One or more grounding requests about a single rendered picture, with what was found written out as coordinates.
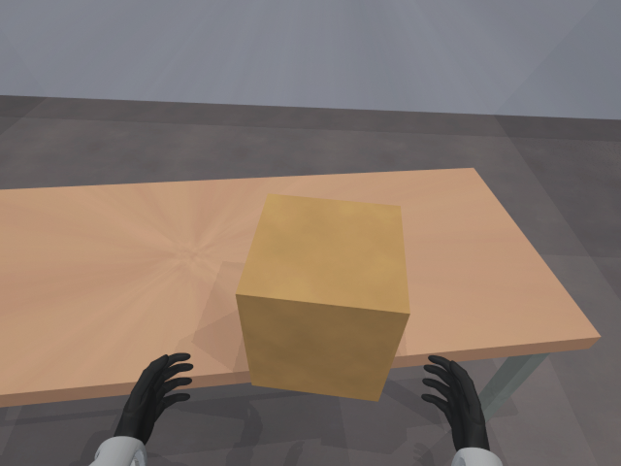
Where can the carton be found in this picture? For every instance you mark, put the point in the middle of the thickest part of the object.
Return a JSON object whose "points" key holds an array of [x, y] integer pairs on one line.
{"points": [[323, 298]]}

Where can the robot left hand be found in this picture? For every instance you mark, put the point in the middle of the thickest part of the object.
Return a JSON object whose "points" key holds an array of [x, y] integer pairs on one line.
{"points": [[147, 402]]}

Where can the robot left forearm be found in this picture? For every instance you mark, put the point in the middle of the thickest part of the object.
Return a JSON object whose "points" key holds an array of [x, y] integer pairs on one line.
{"points": [[121, 451]]}

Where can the table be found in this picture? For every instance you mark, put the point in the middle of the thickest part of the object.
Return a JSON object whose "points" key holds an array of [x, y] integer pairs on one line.
{"points": [[97, 281]]}

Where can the robot right hand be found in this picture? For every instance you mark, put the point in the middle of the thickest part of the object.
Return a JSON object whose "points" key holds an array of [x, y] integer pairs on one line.
{"points": [[463, 408]]}

